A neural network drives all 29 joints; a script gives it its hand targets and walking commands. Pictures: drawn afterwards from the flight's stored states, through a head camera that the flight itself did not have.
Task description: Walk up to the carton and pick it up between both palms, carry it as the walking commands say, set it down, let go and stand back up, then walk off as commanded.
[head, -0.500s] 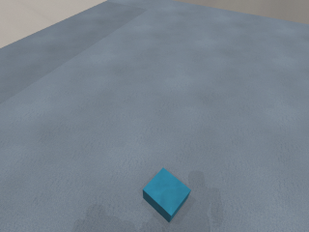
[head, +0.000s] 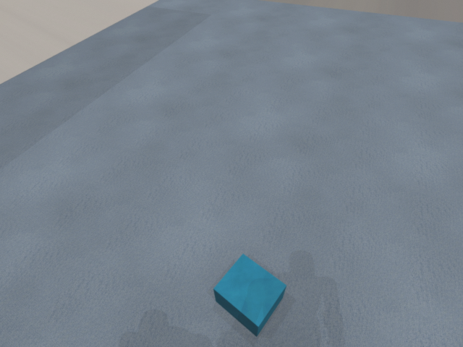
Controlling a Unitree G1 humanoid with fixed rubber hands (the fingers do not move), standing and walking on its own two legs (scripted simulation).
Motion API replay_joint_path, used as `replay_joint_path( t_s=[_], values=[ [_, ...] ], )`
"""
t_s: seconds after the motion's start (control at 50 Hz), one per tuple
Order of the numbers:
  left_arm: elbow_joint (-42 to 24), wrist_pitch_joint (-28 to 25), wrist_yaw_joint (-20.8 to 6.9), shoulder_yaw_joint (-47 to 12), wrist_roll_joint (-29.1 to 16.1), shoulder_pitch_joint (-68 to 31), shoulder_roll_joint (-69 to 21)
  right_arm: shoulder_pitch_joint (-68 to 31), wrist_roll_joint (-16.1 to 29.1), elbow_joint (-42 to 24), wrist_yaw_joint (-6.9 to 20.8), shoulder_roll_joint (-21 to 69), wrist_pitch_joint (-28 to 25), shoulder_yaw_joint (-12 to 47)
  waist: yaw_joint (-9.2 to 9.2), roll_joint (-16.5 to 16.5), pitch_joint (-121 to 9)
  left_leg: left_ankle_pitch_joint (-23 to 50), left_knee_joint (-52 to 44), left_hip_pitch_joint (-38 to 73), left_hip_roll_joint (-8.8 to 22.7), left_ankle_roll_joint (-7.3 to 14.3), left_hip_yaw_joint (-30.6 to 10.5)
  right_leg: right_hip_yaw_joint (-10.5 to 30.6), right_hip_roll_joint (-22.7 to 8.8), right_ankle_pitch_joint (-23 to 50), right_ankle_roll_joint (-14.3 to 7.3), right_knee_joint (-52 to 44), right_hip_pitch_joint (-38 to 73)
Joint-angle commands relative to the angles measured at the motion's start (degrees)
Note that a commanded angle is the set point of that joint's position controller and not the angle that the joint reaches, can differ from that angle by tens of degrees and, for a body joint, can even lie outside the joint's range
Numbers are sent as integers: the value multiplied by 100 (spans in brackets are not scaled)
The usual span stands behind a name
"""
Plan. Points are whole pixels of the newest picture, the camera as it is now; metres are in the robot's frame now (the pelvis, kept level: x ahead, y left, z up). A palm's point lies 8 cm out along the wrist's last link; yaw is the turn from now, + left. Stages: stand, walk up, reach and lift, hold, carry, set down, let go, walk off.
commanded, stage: walk up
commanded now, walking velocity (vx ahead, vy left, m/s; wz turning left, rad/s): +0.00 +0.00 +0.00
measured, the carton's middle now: (249, 293) +0.47 -0.02 -0.71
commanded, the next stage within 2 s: stand in 1.98 s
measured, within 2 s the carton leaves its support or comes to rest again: neither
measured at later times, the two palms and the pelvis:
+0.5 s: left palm out of the picture +0.01 +0.28 -0.14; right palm out of the picture +0.01 -0.26 -0.14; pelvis +0.01 +0.02 -0.01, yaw -7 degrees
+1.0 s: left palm (124, 266) +0.32 +0.29 -0.13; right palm out of the picture -0.02 -0.08 -0.17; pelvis +0.10 +0.13 -0.02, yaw -25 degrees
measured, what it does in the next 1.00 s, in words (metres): steps to the left, turning right: left foot, then right foot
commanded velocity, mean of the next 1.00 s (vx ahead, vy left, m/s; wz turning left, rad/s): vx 0.06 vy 0.16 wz -0.35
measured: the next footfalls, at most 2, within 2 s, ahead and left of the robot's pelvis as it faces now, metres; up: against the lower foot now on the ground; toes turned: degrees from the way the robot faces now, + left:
left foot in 0.62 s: +0.08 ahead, +0.20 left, +0.00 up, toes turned -6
right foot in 0.96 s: +0.12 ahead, +0.03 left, +0.00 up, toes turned -32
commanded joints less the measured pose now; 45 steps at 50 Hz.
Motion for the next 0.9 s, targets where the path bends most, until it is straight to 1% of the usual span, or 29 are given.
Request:
replay_joint_path(
  t_s=[0.0, 0.24, 0.26, 0.28, 0.3, 0.32, 0.36, 0.38, 0.4, 0.42, 0.44, 0.46, 0.48, 0.5, 0.54, 0.56, 0.58, 0.6, 0.62, 0.64, 0.66, 0.68, 0.7, 0.72, 0.74, 0.78, 0.82, 0.86, 0.88],
  values=[
    [-40, -29, 14, 59, 0, 415, 464, 361, -1, -42, -21, -430, -28, -47, 2, -31, 238, 301, -370, 238, 484, 74, -459, 242, -341, 527, -201, -461, -502],
    [3, -41, 7, 34, 6, 473, 404, 494, 1, 104, -45, -353, -25, 11, -1, -31, 286, 398, -331, 266, 510, 25, -404, 273, -317, 591, -222, -473, -461],
    [-307, 12, 50, 145, -61, 469, 677, 435, -4, -137, -85, -684, 18, -238, 49, 148, 240, 243, 13, 35, 609, -197, -194, 222, -399, 250, -290, -236, -582],
    [-542, 81, -7, 286, -66, 329, 895, 279, -39, -393, -181, -1048, 43, -453, 36, -259, 289, -85, 601, 181, 535, -272, 153, 877, -519, 554, -453, 79, -1201],
    [-751, 119, -27, 392, -47, 105, 1059, 436, -50, -438, -212, -800, 56, -413, 28, -554, 220, -81, 893, -71, 516, -332, 131, 1128, -728, 779, -617, 159, -1249],
    [-857, 156, -31, 464, -43, 159, 1112, 509, -62, -498, -227, -644, 82, -394, 71, -698, 113, -232, 1144, -111, 449, -374, 185, 1417, -874, 762, -764, 149, -1383],
    [-949, 222, -26, 541, -27, 324, 1124, 424, -60, -714, -242, -549, 117, -350, 98, -761, 121, -509, 1311, -144, 383, -406, 114, 1775, -912, 401, -867, 162, -1797],
    [-1009, 256, -18, 557, -11, 264, 1097, 413, -87, -787, -240, -569, 126, -338, 43, -650, 126, -554, 1214, -4, 446, -376, 50, 1728, -806, 123, -788, 275, -2086],
    [-1013, 281, -4, 600, 110, 681, 1280, 234, -217, -817, -188, -827, 259, -386, 330, -353, 242, -1274, 1515, -723, 186, -340, 321, 2443, -1235, -751, -931, -284, -1708],
    [-524, 369, 209, 690, 182, 1612, 1672, -166, -375, -1170, 68, -775, 429, -374, 613, -563, 525, -1901, 3024, -2351, -62, -316, -49, 4237, -2177, -2624, -1352, -1324, -702],
    [-619, 355, 256, 675, 231, 1452, 1716, -517, -305, -1454, 163, -769, 368, -336, 589, -874, 623, -1526, 3515, -2834, 295, -296, -688, 4278, -2267, -3145, -1438, -1343, -663],
    [-780, 312, 269, 662, 201, 970, 1693, -543, -247, -1557, 227, -853, 292, -347, 382, -1025, 545, -1300, 3543, -2638, 446, -285, -854, 3842, -2109, -2781, -1302, -1282, -832],
    [-898, 273, 265, 650, 192, 581, 1680, -373, -189, -1619, 254, -877, 245, -325, 151, -1096, 496, -1301, 3096, -2240, 488, -279, -833, 3235, -1878, -2115, -1090, -1163, -1048],
    [-908, 235, 257, 660, 209, 379, 1672, -274, -157, -1679, 273, -849, 226, -297, 36, -1204, 467, -1470, 2610, -1811, 445, -293, -766, 2695, -1623, -1531, -941, -1018, -1221],
    [-971, 206, 249, 622, 196, 127, 1695, 10, -131, -1688, 289, -730, 264, -258, -183, -1188, 299, -1515, 1765, -783, 196, -267, -511, 1940, -1157, -716, -753, -762, -1670],
    [-1052, 204, 232, 595, 156, -24, 1678, 299, -127, -1625, 267, -717, 273, -258, -361, -1099, 159, -1065, 1053, -156, 120, -249, -354, 1664, -945, -597, -625, -509, -1900],
    [-1164, 192, 212, 562, 101, -138, 1599, 730, -125, -1487, 224, -757, 271, -284, -579, -838, -12, -487, 248, 666, 40, -232, -106, 1396, -705, -632, -533, -44, -2248],
    [-1293, 169, 181, 501, 122, 6, 1333, 1112, -189, -1364, 170, -1033, 239, -348, -643, -12, -264, -687, -318, 1398, 363, -280, -244, 986, -228, -942, -490, 893, -2639],
    [-1536, 168, 141, 392, 204, 219, 806, 1216, -241, -1509, 165, -1754, 224, -423, -639, 1625, -579, -1230, -813, 1767, 1871, -48, -1705, 316, 492, -2069, -264, 2351, -3322],
    [-1726, 223, 197, 402, 156, -213, 910, 869, -242, -1525, 158, -1843, 230, -420, -679, 2128, -385, -655, -926, 1018, 2195, 553, -2014, 181, 315, -2407, -124, 3230, -3518],
    [-1737, 268, 183, 447, 120, -320, 1013, 575, -270, -1541, 162, -1434, 211, -290, -488, 1582, -113, -289, -842, 545, 2010, 729, -1657, 198, 135, -2176, -178, 3822, -3359],
    [-1695, 290, 134, 508, 133, -288, 1088, 365, -273, -1579, 136, -1141, 193, -220, -304, 1052, 33, 228, -678, 340, 1789, 726, -1190, 194, 85, -1922, -248, 4225, -3253],
    [-1624, 294, 71, 562, 141, -110, 1113, 180, -287, -1667, 95, -1033, 178, -244, -145, 748, 48, 729, -537, 387, 1602, 706, -712, 163, 6, -1668, -289, 4425, -3183],
    [-1596, 308, -4, 577, 171, -23, 1046, 54, -299, -1694, 45, -936, 169, -261, -49, 672, 101, 1409, -408, 370, 1462, 701, -331, 51, -46, -1464, -259, 4300, -3062],
    [-1596, 317, -52, 562, 181, 0, 973, 67, -320, -1671, 11, -881, 170, -261, -40, 655, 83, 1953, -292, 479, 1344, 681, -104, -104, -38, -1305, -208, 4075, -2984],
    [-1671, 347, -86, 501, 172, -175, 816, 305, -316, -1587, -24, -767, 179, -239, -126, 778, -13, 2539, -61, 765, 1312, 741, 95, -365, -22, -1140, -178, 3459, -2830],
    [-1756, 382, -91, 393, 158, -410, 649, 492, -297, -1530, -30, -751, 194, -215, -188, 922, -78, 3025, 178, 736, 1319, 773, 270, -488, 80, -1031, -255, 2652, -2316],
    [-1745, 400, -86, 361, 132, -496, 611, 519, -223, -1486, -32, -854, 209, -267, -121, 1009, -131, 3556, 404, 732, 1364, 775, 281, -573, 208, -955, -346, 2150, -1814],
    [-1707, 394, -74, 360, 118, -430, 617, 476, -173, -1458, -34, -890, 207, -295, -7, 939, -174, 3862, 631, 687, 1331, 733, 364, -646, 272, -732, -393, 1816, -1479]
  ],
)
